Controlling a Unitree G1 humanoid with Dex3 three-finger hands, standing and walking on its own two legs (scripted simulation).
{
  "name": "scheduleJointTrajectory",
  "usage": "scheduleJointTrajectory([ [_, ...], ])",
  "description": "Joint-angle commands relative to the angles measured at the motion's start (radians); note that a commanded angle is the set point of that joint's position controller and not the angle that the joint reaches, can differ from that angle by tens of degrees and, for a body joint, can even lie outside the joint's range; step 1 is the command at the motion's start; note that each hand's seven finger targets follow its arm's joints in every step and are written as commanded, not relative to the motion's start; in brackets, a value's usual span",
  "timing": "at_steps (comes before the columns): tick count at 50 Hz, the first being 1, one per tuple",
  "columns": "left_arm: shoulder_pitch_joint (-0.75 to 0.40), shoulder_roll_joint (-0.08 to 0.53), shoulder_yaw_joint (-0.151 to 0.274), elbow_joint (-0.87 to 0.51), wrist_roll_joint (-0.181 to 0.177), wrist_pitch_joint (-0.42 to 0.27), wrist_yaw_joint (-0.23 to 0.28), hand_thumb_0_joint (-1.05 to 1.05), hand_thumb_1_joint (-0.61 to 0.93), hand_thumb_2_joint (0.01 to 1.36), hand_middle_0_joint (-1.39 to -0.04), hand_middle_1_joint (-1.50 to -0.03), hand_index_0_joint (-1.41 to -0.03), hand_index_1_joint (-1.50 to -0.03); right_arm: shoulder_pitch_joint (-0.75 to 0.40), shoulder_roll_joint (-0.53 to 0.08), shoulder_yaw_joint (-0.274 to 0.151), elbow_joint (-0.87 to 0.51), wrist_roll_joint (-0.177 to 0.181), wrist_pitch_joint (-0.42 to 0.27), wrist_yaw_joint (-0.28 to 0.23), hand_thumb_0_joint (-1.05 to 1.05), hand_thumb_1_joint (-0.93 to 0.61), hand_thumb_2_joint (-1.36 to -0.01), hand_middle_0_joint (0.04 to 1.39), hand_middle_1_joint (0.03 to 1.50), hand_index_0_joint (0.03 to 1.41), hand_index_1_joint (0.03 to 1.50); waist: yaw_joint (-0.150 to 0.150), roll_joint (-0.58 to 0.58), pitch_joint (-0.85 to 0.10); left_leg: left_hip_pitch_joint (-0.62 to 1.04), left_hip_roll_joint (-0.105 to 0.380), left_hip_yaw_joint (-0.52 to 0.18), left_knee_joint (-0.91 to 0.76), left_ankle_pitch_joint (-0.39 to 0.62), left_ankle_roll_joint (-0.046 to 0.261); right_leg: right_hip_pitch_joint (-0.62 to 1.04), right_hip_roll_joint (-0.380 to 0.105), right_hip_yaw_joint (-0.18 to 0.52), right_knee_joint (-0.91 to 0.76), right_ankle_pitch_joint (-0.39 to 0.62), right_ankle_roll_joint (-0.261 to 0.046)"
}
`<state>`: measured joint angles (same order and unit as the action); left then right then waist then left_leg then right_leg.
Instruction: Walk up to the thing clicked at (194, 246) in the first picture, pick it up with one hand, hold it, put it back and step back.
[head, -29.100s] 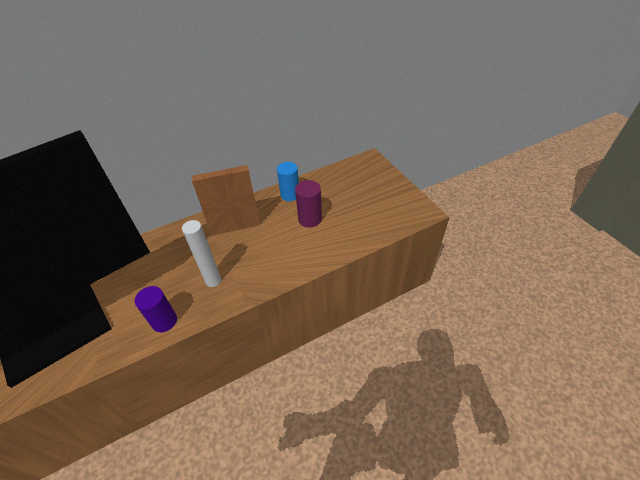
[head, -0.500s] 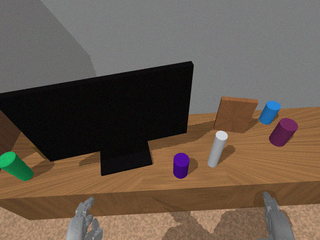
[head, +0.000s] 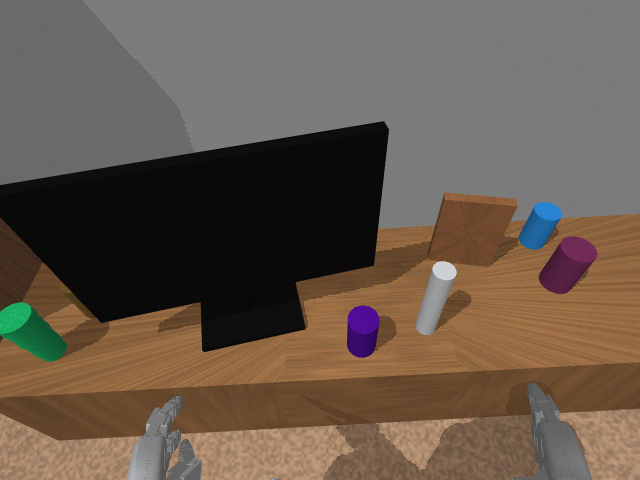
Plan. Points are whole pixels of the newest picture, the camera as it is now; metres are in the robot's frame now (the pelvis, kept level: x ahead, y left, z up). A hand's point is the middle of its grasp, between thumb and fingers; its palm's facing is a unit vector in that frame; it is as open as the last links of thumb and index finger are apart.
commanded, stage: home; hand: right
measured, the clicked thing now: (433, 301) +0.51 -0.20 -0.26
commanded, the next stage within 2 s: stand in 0.48 s
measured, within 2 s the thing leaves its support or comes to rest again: neither
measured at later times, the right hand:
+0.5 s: hand (503, 462) +0.17 -0.18 -0.05, palm faces +0.11 +0.95 -0.28, open 17.6 cm
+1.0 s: hand out of the picture +0.13 -0.24 -0.11, palm faces -0.03 +0.93 -0.35, open 10.1 cm
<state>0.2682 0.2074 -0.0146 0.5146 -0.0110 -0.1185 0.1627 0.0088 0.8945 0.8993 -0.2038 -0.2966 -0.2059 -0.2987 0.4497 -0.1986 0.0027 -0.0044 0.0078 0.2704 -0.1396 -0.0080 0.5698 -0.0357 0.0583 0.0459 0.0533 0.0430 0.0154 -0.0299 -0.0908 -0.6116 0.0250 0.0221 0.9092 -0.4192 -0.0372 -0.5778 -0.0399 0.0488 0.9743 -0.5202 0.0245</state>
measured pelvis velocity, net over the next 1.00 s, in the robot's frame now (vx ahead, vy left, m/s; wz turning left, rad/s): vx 0.00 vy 0.00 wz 0.00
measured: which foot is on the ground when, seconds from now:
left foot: down 0.00-1.00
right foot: down 0.00-1.00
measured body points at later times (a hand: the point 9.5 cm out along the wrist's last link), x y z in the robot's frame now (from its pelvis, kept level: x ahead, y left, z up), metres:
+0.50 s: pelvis +0.00 +0.00 +0.00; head +0.02 +0.00 +0.45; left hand +0.16 +0.24 -0.07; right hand +0.16 -0.23 -0.03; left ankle +0.02 +0.15 -0.69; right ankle -0.01 -0.13 -0.69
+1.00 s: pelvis +0.00 +0.00 +0.02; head +0.01 +0.00 +0.47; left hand +0.12 +0.29 -0.09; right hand +0.13 -0.28 -0.08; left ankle +0.02 +0.15 -0.69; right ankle -0.01 -0.13 -0.69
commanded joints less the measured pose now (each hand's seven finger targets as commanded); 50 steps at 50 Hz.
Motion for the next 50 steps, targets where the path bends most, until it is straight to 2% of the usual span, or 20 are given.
scheduleJointTrajectory([
  [1, -0.069, 0.121, 0.046, -0.160, -0.002, -0.061, 0.013, 0.000, 0.897, 0.902, -0.201, -0.301, -0.200, -0.301, -0.030, -0.088, -0.042, -0.190, -0.005, -0.049, -0.017, 0.000, 0.587, -0.031, 0.048, 0.046, 0.048, 0.046, 0.000, 0.000, -0.108, 0.106, -0.037, 0.050, -0.128, 0.171, 0.031, 0.010, 0.028, -0.040, -0.178, 0.244, -0.017],
  [7, -0.071, 0.120, 0.048, -0.164, -0.002, -0.060, 0.014, 0.000, 0.897, 0.902, -0.201, -0.301, -0.200, -0.302, -0.016, -0.103, -0.060, -0.184, -0.008, -0.045, -0.015, 0.000, 0.581, -0.033, 0.048, 0.046, 0.048, 0.046, -0.006, 0.031, -0.115, 0.117, -0.034, 0.047, -0.134, 0.170, 0.027, 0.001, 0.033, -0.046, -0.168, 0.240, -0.022],
  [8, -0.065, 0.117, 0.046, -0.160, -0.001, -0.059, 0.014, 0.000, 0.897, 0.902, -0.201, -0.301, -0.200, -0.302, -0.002, -0.088, -0.042, -0.179, -0.008, -0.044, -0.015, 0.000, 0.576, -0.037, 0.049, 0.047, 0.049, 0.047, -0.006, 0.020, -0.115, 0.119, -0.032, 0.044, -0.129, 0.188, 0.028, 0.008, 0.033, -0.050, -0.163, 0.259, -0.020],
  [13, -0.067, 0.117, 0.045, -0.158, 0.000, -0.061, 0.016, 0.000, 0.897, 0.902, -0.201, -0.301, -0.200, -0.302, -0.035, -0.091, -0.042, -0.194, -0.008, -0.040, -0.015, 0.000, 0.584, -0.032, 0.048, 0.046, 0.048, 0.046, 0.007, 0.009, -0.102, 0.102, -0.033, 0.046, -0.134, 0.165, 0.028, 0.000, 0.032, -0.047, -0.169, 0.231, -0.023],
  [14, -0.069, 0.117, 0.044, -0.159, 0.000, -0.063, 0.016, 0.000, 0.897, 0.902, -0.201, -0.301, -0.200, -0.302, -0.027, -0.097, -0.054, -0.196, -0.007, -0.041, -0.016, 0.000, 0.576, -0.036, 0.049, 0.047, 0.049, 0.047, -0.003, 0.013, -0.111, 0.108, -0.033, 0.046, -0.133, 0.162, 0.029, 0.002, 0.031, -0.045, -0.169, 0.228, -0.021],
  [18, -0.072, 0.118, 0.043, -0.160, -0.001, -0.065, 0.019, 0.000, 0.897, 0.902, -0.201, -0.302, -0.200, -0.302, -0.040, -0.094, -0.044, -0.198, -0.005, -0.037, -0.015, 0.000, 0.599, -0.023, 0.047, 0.043, 0.047, 0.043, 0.007, 0.023, -0.099, 0.105, -0.034, 0.047, -0.139, 0.156, 0.026, -0.001, 0.032, -0.046, -0.169, 0.219, -0.023],
  [19, -0.064, 0.117, 0.045, -0.155, 0.000, -0.065, 0.019, 0.000, 0.897, 0.902, -0.201, -0.302, -0.200, -0.302, -0.027, -0.103, -0.055, -0.204, -0.009, -0.038, -0.018, 0.000, 0.577, -0.036, 0.049, 0.047, 0.049, 0.047, -0.007, 0.009, -0.119, 0.117, -0.031, 0.045, -0.131, 0.172, 0.028, 0.009, 0.033, -0.048, -0.168, 0.239, -0.021],
  [23, -0.066, 0.121, 0.047, -0.158, -0.001, -0.065, 0.017, 0.000, 0.897, 0.902, -0.201, -0.301, -0.200, -0.302, -0.022, -0.085, -0.036, -0.198, -0.007, -0.034, -0.016, 0.000, 0.590, -0.029, 0.048, 0.045, 0.048, 0.045, -0.001, -0.007, -0.105, 0.102, -0.035, 0.051, -0.125, 0.168, 0.032, 0.006, 0.028, -0.040, -0.180, 0.243, -0.016],
  [26, -0.063, 0.121, 0.049, -0.157, 0.001, -0.065, 0.016, 0.000, 0.897, 0.902, -0.201, -0.301, -0.200, -0.301, -0.018, -0.092, -0.050, -0.195, -0.009, -0.034, -0.017, 0.000, 0.566, -0.043, 0.050, 0.049, 0.050, 0.049, -0.005, -0.001, -0.120, 0.105, -0.037, 0.055, -0.118, 0.167, 0.032, 0.008, 0.026, -0.035, -0.177, 0.250, -0.015],
  [29, -0.074, 0.118, 0.046, -0.160, 0.000, -0.063, 0.017, 0.000, 0.897, 0.902, -0.201, -0.301, -0.200, -0.301, -0.019, -0.100, -0.055, -0.185, -0.008, -0.035, -0.015, 0.000, 0.589, -0.029, 0.048, 0.045, 0.048, 0.045, -0.001, 0.019, -0.092, 0.104, -0.033, 0.047, -0.142, 0.127, 0.027, -0.012, 0.034, -0.047, -0.174, 0.191, -0.024],
  [31, -0.074, 0.113, 0.041, -0.160, 0.001, -0.066, 0.019, 0.000, 0.900, 0.900, -0.200, -0.300, -0.200, -0.301, -0.033, -0.103, -0.054, -0.197, -0.007, -0.038, -0.015, 0.000, 0.429, -0.189, 0.200, 0.205, 0.200, 0.205, 0.000, 0.022, -0.094, 0.105, -0.031, 0.042, -0.146, 0.125, 0.025, -0.011, 0.034, -0.050, -0.170, 0.184, -0.027],
  [32, -0.078, 0.115, 0.040, -0.162, 0.000, -0.066, 0.017, 0.000, 0.900, 0.900, -0.200, -0.300, -0.200, -0.301, -0.028, -0.095, -0.044, -0.197, -0.005, -0.040, -0.014, 0.000, 0.349, -0.269, 0.200, 0.285, 0.200, 0.285, -0.002, 0.026, -0.091, 0.107, -0.031, 0.042, -0.143, 0.123, 0.026, -0.014, 0.033, -0.048, -0.171, 0.184, -0.025],
  [36, -0.068, 0.120, 0.045, -0.160, 0.000, -0.068, 0.020, 0.000, 0.900, 0.900, -0.200, -0.300, -0.200, -0.301, -0.027, -0.102, -0.053, -0.205, -0.006, -0.040, -0.017, 0.000, 0.029, -0.589, 0.200, 0.300, 0.200, 0.300, 0.000, 0.011, -0.110, 0.106, -0.031, 0.040, -0.139, 0.131, 0.028, 0.002, 0.034, -0.050, -0.171, 0.191, -0.025],
  [37, -0.122, 0.263, 0.073, 0.058, 0.132, -0.001, -0.039, 0.000, 0.900, 0.900, -0.200, -0.300, -0.200, -0.301, -0.200, -0.266, -0.096, 0.146, -0.118, -0.163, 0.040, 0.000, -0.051, -0.669, 0.200, 0.300, 0.200, 0.300, -0.028, 0.087, 0.010, 0.211, 0.038, -0.086, -0.177, 0.130, 0.091, 0.051, -0.006, 0.010, -0.213, 0.264, -0.067],
  [38, -0.093, 0.282, 0.100, 0.074, 0.137, 0.020, -0.069, 0.000, 0.900, 0.900, -0.200, -0.300, -0.200, -0.301, -0.175, -0.268, -0.108, 0.262, -0.118, -0.214, 0.066, 0.000, -0.131, -0.749, 0.200, 0.300, 0.200, 0.300, -0.020, 0.072, -0.040, 0.232, 0.052, -0.101, -0.167, 0.163, 0.119, 0.084, -0.008, 0.010, -0.218, 0.283, -0.081],
  [40, -0.103, 0.258, 0.098, 0.086, 0.122, 0.037, -0.095, 0.000, 0.900, 0.900, -0.200, -0.300, -0.200, -0.301, -0.186, -0.262, -0.096, 0.324, -0.105, -0.263, 0.092, 0.000, -0.291, -0.900, 0.200, 0.300, 0.200, 0.300, -0.015, 0.055, -0.025, 0.226, 0.047, -0.089, -0.177, 0.245, 0.121, 0.099, -0.004, 0.017, -0.214, 0.312, -0.095],
  [41, -0.115, 0.251, 0.097, 0.101, 0.101, 0.042, -0.106, 0.000, 0.900, 0.900, -0.200, -0.300, -0.200, -0.301, -0.181, -0.246, -0.083, 0.369, -0.094, -0.281, 0.103, 0.000, -0.371, -0.900, 0.200, 0.300, 0.200, 0.300, -0.013, 0.049, -0.032, 0.234, 0.053, -0.088, -0.184, 0.274, 0.113, 0.137, -0.004, 0.014, -0.222, 0.322, -0.095],
  [44, -0.096, 0.276, 0.093, 0.140, 0.065, 0.056, -0.136, 0.000, 0.900, 0.900, -0.200, -0.300, -0.200, -0.301, -0.212, -0.268, -0.086, 0.478, -0.058, -0.299, 0.120, 0.000, -0.611, -0.900, 0.200, 0.300, 0.200, 0.300, -0.007, 0.055, -0.047, 0.270, 0.056, -0.091, -0.187, 0.289, 0.100, 0.172, -0.005, 0.034, -0.271, 0.309, -0.087],
  [47, -0.127, 0.269, 0.094, 0.185, 0.061, 0.070, -0.146, 0.000, 0.900, 0.900, -0.200, -0.300, -0.200, -0.301, -0.230, -0.252, -0.079, 0.564, -0.053, -0.305, 0.118, 0.000, -0.851, -0.900, 0.200, 0.300, 0.200, 0.300, -0.025, 0.013, 0.003, 0.275, 0.054, -0.089, -0.239, 0.171, 0.093, 0.146, -0.001, 0.057, -0.330, 0.205, -0.083],
  [50, -0.112, 0.276, 0.098, 0.220, 0.065, 0.073, -0.148, 0.000, 0.900, 0.900, -0.200, -0.300, -0.200, -0.301, -0.255, -0.285, -0.087, 0.642, -0.058, -0.311, 0.115, 0.000, -0.900, -0.900, 0.200, 0.300, 0.200, 0.300, -0.013, 0.005, 0.015, 0.290, 0.061, -0.099, -0.251, 0.200, 0.097, 0.188, -0.014, 0.060, -0.371, 0.242, -0.084],
])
